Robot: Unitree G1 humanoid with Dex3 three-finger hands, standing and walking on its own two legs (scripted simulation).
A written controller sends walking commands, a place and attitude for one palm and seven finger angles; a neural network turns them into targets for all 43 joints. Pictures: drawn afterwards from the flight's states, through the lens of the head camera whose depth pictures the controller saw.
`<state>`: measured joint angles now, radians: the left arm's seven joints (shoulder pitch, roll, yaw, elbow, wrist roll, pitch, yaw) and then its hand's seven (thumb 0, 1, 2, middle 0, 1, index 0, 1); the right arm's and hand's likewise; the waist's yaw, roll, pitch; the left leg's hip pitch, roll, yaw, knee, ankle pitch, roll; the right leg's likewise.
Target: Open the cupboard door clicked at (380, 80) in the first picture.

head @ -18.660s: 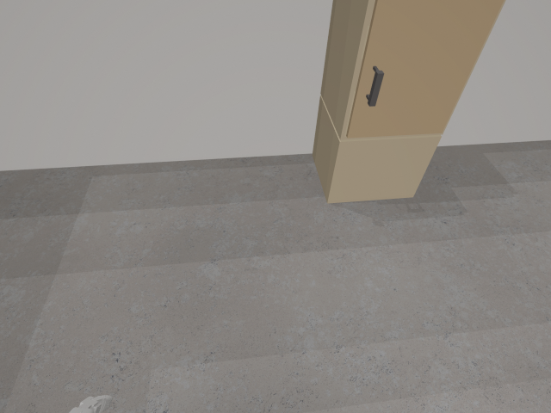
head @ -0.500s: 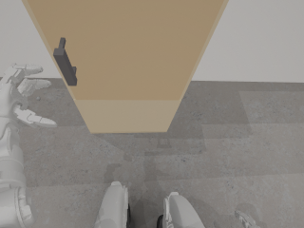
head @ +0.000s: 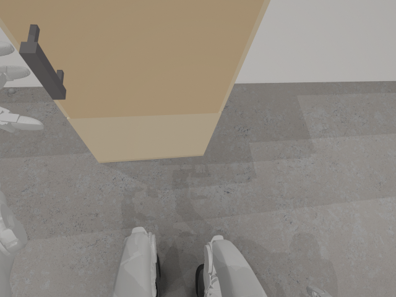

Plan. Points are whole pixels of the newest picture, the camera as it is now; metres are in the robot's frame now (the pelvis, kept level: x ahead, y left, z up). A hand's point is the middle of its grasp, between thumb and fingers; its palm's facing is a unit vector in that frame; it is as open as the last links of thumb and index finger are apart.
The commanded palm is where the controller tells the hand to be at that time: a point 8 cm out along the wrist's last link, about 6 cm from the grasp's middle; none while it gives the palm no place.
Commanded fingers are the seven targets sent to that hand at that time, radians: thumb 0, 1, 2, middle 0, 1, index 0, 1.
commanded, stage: move the hooked fingers beside the handle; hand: left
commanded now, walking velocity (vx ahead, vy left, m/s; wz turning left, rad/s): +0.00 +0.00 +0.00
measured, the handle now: (47, 64) +0.53 +0.28 +0.05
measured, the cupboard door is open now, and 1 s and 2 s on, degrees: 0 0 0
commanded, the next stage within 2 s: slide the fingers in behind the handle in 0.88 s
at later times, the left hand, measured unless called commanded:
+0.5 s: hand (6, 86) +0.47 +0.33 +0.06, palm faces +0.14 -0.99 -0.03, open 14.0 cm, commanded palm +0.46 +0.35 +0.05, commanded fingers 0.00 -0.50 0.30 -0.30 -1.20 -0.30 -1.20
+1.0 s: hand (12, 93) +0.46 +0.32 +0.05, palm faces +0.11 -0.99 -0.02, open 14.0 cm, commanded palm +0.46 +0.35 +0.05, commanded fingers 0.00 -0.50 0.30 -0.30 -1.20 -0.30 -1.20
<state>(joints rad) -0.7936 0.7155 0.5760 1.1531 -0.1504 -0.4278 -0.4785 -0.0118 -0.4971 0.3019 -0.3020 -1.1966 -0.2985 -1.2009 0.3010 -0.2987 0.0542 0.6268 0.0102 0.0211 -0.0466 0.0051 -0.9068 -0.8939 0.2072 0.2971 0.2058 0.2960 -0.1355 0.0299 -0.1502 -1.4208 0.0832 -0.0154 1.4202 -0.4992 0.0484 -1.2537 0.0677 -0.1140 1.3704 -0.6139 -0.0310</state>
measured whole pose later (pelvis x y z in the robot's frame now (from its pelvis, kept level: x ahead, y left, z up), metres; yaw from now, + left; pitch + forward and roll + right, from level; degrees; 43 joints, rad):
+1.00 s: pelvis +0.00 +0.01 +0.00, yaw +0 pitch +28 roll -7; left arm -0.78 0.70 0.55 1.13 -0.14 -0.40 -0.48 -0.01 -0.50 0.30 -0.30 -1.20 -0.30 -1.20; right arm 0.31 -0.28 0.06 0.62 0.01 0.05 -0.03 0.00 -0.91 -0.89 0.21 0.30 0.21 0.30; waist -0.14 0.03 -0.15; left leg -1.41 0.07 -0.02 1.40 -0.49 0.06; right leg -1.24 0.06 -0.11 1.34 -0.60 -0.02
